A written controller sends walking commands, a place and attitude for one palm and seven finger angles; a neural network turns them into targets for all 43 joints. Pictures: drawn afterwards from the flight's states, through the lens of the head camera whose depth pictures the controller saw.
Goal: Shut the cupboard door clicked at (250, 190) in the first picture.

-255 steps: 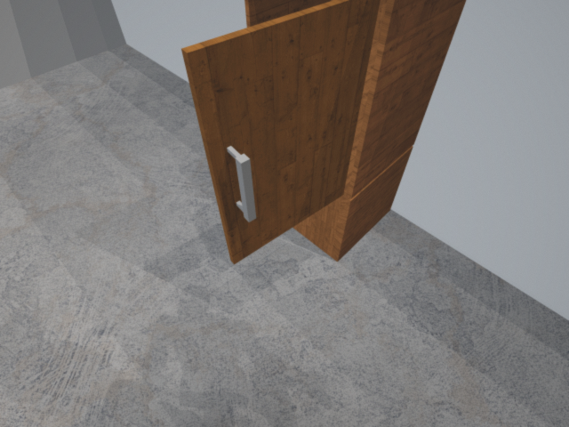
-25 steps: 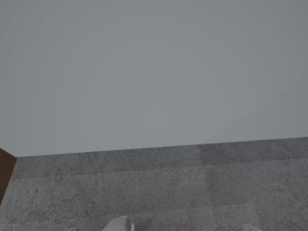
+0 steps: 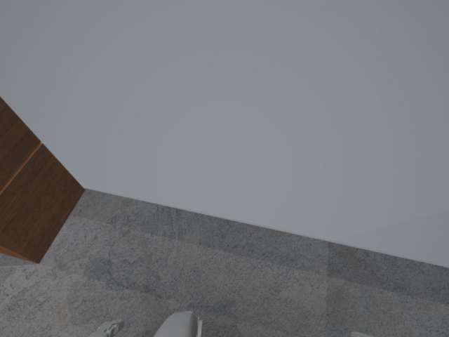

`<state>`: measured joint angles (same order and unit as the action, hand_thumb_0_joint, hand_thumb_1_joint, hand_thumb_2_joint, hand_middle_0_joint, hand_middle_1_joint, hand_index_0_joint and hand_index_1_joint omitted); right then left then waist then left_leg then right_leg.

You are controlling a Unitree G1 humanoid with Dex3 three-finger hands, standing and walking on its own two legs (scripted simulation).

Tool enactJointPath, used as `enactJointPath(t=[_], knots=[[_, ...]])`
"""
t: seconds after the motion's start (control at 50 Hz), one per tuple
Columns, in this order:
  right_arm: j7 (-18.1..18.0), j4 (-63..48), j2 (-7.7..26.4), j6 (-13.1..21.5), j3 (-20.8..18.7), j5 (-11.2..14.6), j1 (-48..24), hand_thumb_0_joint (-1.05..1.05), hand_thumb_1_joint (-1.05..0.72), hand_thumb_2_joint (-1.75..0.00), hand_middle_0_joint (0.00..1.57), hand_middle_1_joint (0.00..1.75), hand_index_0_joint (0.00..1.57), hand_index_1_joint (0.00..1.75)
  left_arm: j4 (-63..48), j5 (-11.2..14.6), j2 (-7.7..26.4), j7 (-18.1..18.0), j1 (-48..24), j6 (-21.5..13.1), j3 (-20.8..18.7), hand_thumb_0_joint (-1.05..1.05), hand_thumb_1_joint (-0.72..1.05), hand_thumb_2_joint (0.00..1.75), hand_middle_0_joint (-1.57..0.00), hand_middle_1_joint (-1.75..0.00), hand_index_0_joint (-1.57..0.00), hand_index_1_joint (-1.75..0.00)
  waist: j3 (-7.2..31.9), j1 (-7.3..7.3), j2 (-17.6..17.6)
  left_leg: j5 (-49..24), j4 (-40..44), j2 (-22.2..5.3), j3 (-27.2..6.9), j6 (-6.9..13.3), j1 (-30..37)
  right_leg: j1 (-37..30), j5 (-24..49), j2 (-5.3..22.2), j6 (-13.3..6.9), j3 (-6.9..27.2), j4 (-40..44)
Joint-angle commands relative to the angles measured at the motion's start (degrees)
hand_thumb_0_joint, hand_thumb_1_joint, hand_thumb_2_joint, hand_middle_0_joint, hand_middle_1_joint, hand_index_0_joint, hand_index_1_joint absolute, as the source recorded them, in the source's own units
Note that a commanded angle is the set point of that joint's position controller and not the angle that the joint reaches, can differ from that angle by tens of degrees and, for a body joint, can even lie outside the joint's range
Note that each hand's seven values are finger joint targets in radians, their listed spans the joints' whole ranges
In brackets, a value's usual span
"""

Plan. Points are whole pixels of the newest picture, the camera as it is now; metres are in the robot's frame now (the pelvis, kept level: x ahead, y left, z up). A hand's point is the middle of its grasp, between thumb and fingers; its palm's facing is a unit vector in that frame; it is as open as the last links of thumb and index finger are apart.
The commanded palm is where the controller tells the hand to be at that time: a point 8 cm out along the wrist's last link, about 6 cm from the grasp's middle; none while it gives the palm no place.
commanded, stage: turn to face it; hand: left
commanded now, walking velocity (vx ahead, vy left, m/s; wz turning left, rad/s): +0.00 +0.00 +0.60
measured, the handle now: out of the picture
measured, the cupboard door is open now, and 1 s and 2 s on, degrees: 83 83 83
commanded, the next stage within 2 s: take the last steps up to it in 1.82 s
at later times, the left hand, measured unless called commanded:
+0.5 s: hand out of the picture +0.05 +0.22 -0.16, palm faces +0.31 -0.90 -0.30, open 7.4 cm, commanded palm none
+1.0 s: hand out of the picture -0.02 +0.19 -0.17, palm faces +0.60 -0.76 -0.25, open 7.4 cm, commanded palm none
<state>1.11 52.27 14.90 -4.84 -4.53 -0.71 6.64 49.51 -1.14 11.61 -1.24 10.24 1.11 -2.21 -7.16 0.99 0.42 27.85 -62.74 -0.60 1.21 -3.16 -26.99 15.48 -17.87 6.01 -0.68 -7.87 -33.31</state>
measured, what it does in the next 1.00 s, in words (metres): steps on the spot, turning left: left foot, then right foot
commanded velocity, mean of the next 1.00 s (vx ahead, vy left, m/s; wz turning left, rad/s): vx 0.00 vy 0.00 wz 0.60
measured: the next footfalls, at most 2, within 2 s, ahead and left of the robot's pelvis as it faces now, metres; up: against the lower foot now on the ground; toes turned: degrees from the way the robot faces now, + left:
left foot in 0.18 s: +0.03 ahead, +0.12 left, +0.00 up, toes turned +13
right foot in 0.50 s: +0.10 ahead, -0.15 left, +0.00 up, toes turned +15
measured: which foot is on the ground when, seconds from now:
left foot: up 0.00-0.16, down 0.18-0.50, up 0.52-0.76, down 0.78-1.00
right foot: down 0.00-0.18, up 0.20-0.48, down 0.50-0.78, up 0.80-1.00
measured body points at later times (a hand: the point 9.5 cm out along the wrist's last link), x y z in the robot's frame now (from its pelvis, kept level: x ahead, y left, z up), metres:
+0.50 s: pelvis +0.01 -0.03 -0.01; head +0.07 -0.02 +0.44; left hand +0.03 +0.26 -0.14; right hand +0.16 -0.26 -0.16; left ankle -0.01 +0.12 -0.73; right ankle +0.05 -0.16 -0.74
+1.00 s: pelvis +0.03 -0.04 +0.00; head +0.07 +0.01 +0.44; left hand -0.05 +0.23 -0.15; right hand +0.25 -0.20 -0.14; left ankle -0.03 +0.07 -0.74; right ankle +0.10 -0.17 -0.69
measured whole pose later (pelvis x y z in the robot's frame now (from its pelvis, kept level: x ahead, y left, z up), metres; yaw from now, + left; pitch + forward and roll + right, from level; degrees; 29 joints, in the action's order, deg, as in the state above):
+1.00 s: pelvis +0.03 -0.04 +0.00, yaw +37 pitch +1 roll -1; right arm 0.0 51.8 13.0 -2.4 -2.7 -1.5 8.9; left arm 50.9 -0.3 14.7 -0.3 7.4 3.7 -3.7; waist -6.9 0.2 -0.7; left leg 14.4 -31.1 0.2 -3.2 0.1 -17.8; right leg 25.0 -26.9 3.7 4.4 -1.7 -54.1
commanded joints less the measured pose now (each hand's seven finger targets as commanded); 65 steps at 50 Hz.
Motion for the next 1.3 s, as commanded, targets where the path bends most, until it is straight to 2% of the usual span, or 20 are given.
enactJointPath(t=[0.0,0.12,0.16,0.18,0.28,0.42,0.44,0.48,0.58,0.66,0.72,0.76,0.78,0.88,1.02,1.04,1.06,1.08,1.18,1.28], knots=[[0.83,-5.33,0.97,1.82,0.18,0.23,-3.95,0.00,-0.90,-0.90,0.20,0.30,0.20,0.30,-2.66,-0.48,11.80,-0.85,4.25,-1.79,-3.41,0.00,0.90,0.90,-0.20,-0.30,-0.20,-0.30,9.58,-3.01,-10.54,-0.28,12.67,-0.59,3.36,-0.62,0.08,-12.90,35.45,13.80,-6.09,5.92,9.90],[0.54,-4.64,3.33,2.64,-0.10,0.00,1.47,0.00,-0.90,-0.90,0.20,0.30,0.20,0.30,-1.60,0.25,12.98,-0.19,3.03,-1.31,-4.33,0.00,0.90,0.90,-0.20,-0.30,-0.20,-0.30,11.36,-0.06,-8.85,-13.46,34.62,-0.16,5.34,1.55,14.93,-7.67,29.52,13.95,-1.72,0.37,0.56],[-0.06,-3.76,14.07,3.19,-2.84,-0.92,8.83,0.00,-0.90,-0.90,0.20,0.30,0.20,0.30,-5.05,0.95,7.28,0.48,0.75,-0.58,-2.91,0.00,0.90,0.90,-0.20,-0.30,-0.20,-0.30,13.32,4.34,18.78,-44.78,42.04,-22.92,-24.57,14.09,30.49,17.91,-17.89,2.04,6.34,-3.18,-22.76],[-0.48,-2.85,15.13,2.63,-2.87,-0.85,11.54,0.00,-0.90,-0.90,0.20,0.30,0.20,0.30,-7.17,0.17,8.33,0.08,-4.20,0.13,-2.30,0.00,0.90,0.90,-0.20,-0.30,-0.20,-0.30,11.19,5.36,11.75,-42.10,41.64,-26.05,-25.08,18.09,26.03,19.21,-20.57,1.74,5.37,3.99,-29.19],[-2.09,-4.55,10.12,3.76,-1.57,-0.72,2.64,0.00,-0.90,-0.90,0.20,0.30,0.20,0.30,-3.00,0.40,7.47,0.64,-1.92,0.74,-2.86,0.00,0.90,0.90,-0.20,-0.30,-0.20,-0.30,11.07,-0.03,8.22,-39.01,40.58,-13.74,-13.92,12.66,20.15,15.10,-8.26,-0.24,5.67,7.53,-28.97],[-1.42,-4.89,10.81,2.57,-2.43,-0.69,-1.15,0.00,-0.90,-0.90,0.20,0.30,0.20,0.30,-2.14,0.69,7.48,0.58,3.30,0.12,-2.91,0.00,0.90,0.90,-0.20,-0.30,-0.20,-0.30,9.63,-2.55,8.83,-25.12,37.44,-9.36,-15.65,9.35,7.41,-5.04,-1.04,-5.23,4.51,3.75,-0.10],[-1.25,-5.68,9.18,2.40,-2.23,-0.24,-2.00,0.00,-0.90,-0.90,0.20,0.30,0.20,0.30,-1.75,0.47,9.51,0.27,5.99,-0.33,-3.48,0.00,0.90,0.90,-0.20,-0.30,-0.20,-0.30,9.70,-3.89,3.96,-17.76,33.27,-6.15,-14.08,6.86,2.31,-10.96,1.79,-2.55,3.76,6.08,8.70],[-0.38,-7.94,4.87,2.36,-1.75,0.06,-2.18,0.00,-0.90,-0.90,0.20,0.30,0.20,0.30,-2.74,-0.62,17.41,-0.46,6.06,-0.81,-4.57,0.00,0.90,0.90,-0.20,-0.30,-0.20,-0.30,8.77,-4.94,-18.39,8.11,5.81,3.29,-2.42,0.99,-6.53,-9.30,3.46,22.93,-7.42,28.80,20.88],[0.67,-5.10,2.92,1.38,-1.10,0.01,-0.78,0.00,-0.90,-0.90,0.20,0.30,0.20,0.30,-4.43,-0.56,10.82,-0.82,-1.66,-1.12,-3.00,0.00,0.90,0.90,-0.20,-0.30,-0.20,-0.30,5.91,-0.32,-15.90,0.52,0.56,-1.60,-0.26,-0.24,-2.49,-4.12,21.78,13.24,-5.64,8.34,13.51],[0.80,-5.42,1.29,2.48,0.15,0.30,-2.91,0.00,-0.90,-0.90,0.20,0.30,0.20,0.30,-2.23,-0.48,13.69,-0.58,4.41,-1.41,-3.89,0.00,0.90,0.90,-0.20,-0.30,-0.20,-0.30,10.05,-3.24,-11.62,-1.40,20.55,0.69,4.80,-0.12,2.95,-13.00,35.62,14.08,-5.18,6.07,6.30],[0.64,-4.13,4.13,3.05,-0.45,0.05,2.99,0.00,-0.90,-0.90,0.20,0.30,0.20,0.30,-2.07,0.41,13.96,-0.08,2.94,-0.98,-4.25,0.00,0.90,0.90,-0.20,-0.30,-0.20,-0.30,11.90,0.36,-8.54,-16.21,36.65,0.56,4.37,1.50,16.13,-6.93,30.35,12.70,-0.05,1.03,-3.24],[-0.13,-3.29,15.26,3.39,-3.16,-0.81,10.59,0.00,-0.90,-0.90,0.20,0.30,0.20,0.30,-6.12,0.93,7.44,0.42,-0.03,-0.26,-2.43,0.00,0.90,0.90,-0.20,-0.30,-0.20,-0.30,13.86,4.62,18.46,-51.52,41.14,-23.74,-26.38,15.73,29.70,18.04,-21.27,0.98,6.89,-0.97,-25.99],[-0.60,-2.01,15.12,3.16,-3.04,-0.83,13.11,0.00,-0.90,-0.90,0.20,0.30,0.20,0.30,-7.38,0.17,8.96,-0.07,-4.78,0.53,-2.24,0.00,0.90,0.90,-0.20,-0.30,-0.20,-0.30,12.58,5.58,9.68,-45.37,40.31,-24.71,-26.21,17.93,26.36,18.95,-20.65,1.37,5.76,5.33,-31.72],[-2.05,-4.17,10.43,3.81,-1.67,-0.85,2.91,0.00,-0.90,-0.90,0.20,0.30,0.20,0.30,-3.37,0.53,7.40,0.67,-2.39,0.89,-2.74,0.00,0.90,0.90,-0.20,-0.30,-0.20,-0.30,10.50,0.14,9.09,-36.15,40.85,-13.09,-15.54,12.37,18.24,14.05,-8.77,-0.55,5.55,7.49,-28.37],[-1.50,-5.06,10.42,2.58,-2.38,-0.65,-1.45,0.00,-0.90,-0.90,0.20,0.30,0.20,0.30,-2.12,0.73,7.60,0.47,3.81,0.08,-2.97,0.00,0.90,0.90,-0.20,-0.30,-0.20,-0.30,10.51,-2.92,7.82,-23.92,36.98,-8.47,-17.63,9.33,6.50,-6.71,-0.05,-5.34,4.29,4.52,1.58],[-1.28,-5.83,8.21,2.41,-2.14,-0.11,-1.86,0.00,-0.90,-0.90,0.20,0.30,0.20,0.30,-1.82,0.36,10.34,0.06,6.25,-0.47,-3.64,0.00,0.90,0.90,-0.20,-0.30,-0.20,-0.30,10.37,-4.21,1.23,-15.73,30.91,-4.44,-15.37,6.46,0.18,-13.24,0.38,-0.68,3.13,9.33,11.53],[-0.84,-6.97,4.13,2.45,-1.68,0.28,-0.96,0.00,-0.90,-0.90,0.20,0.30,0.20,0.30,-2.04,-0.58,15.56,-0.44,7.03,-1.08,-4.69,0.00,0.90,0.90,-0.20,-0.30,-0.20,-0.30,9.65,-4.54,-16.03,0.00,17.51,4.17,-5.14,1.48,-9.37,-16.58,-0.27,15.33,-2.96,27.10,19.16],[-0.44,-7.67,5.49,2.41,-1.88,-0.12,-1.86,0.00,-0.90,-0.90,0.20,0.30,0.20,0.30,-3.07,-0.43,17.11,-0.54,5.40,-0.89,-4.35,0.00,0.90,0.90,-0.20,-0.30,-0.20,-0.30,9.00,-4.47,-15.69,7.89,3.74,3.10,-4.08,1.08,-6.45,-8.78,4.18,23.23,-8.34,29.22,20.27],[0.64,-5.22,2.90,1.51,-0.99,0.18,-1.79,0.00,-0.90,-0.90,0.20,0.30,0.20,0.30,-4.02,-0.51,11.13,-0.81,-0.97,-1.24,-3.05,0.00,0.90,0.90,-0.20,-0.30,-0.20,-0.30,6.57,-0.65,-15.83,0.71,2.02,-1.21,-0.35,-0.27,-2.13,-6.03,26.25,13.05,-5.68,7.77,12.00],[0.87,-5.53,1.54,2.51,0.02,0.24,-2.57,0.00,-0.90,-0.90,0.20,0.30,0.20,0.30,-1.69,-0.46,13.99,-0.33,4.33,-1.19,-4.06,0.00,0.90,0.90,-0.20,-0.30,-0.20,-0.30,9.13,-2.51,-12.59,-4.39,24.74,1.40,5.27,0.48,5.90,-11.25,33.03,13.57,-3.41,4.40,4.40]])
